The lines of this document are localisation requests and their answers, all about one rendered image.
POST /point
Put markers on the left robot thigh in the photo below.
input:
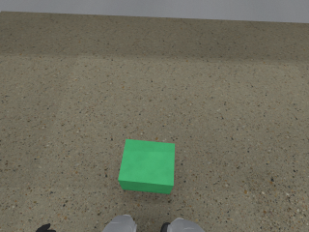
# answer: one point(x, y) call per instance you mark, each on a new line
point(121, 223)

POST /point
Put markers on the robot thigh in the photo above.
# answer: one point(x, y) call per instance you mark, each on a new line
point(184, 225)
point(121, 223)

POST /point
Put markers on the carton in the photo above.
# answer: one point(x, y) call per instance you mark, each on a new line
point(147, 166)

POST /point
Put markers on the right robot thigh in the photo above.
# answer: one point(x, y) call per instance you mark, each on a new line
point(184, 225)

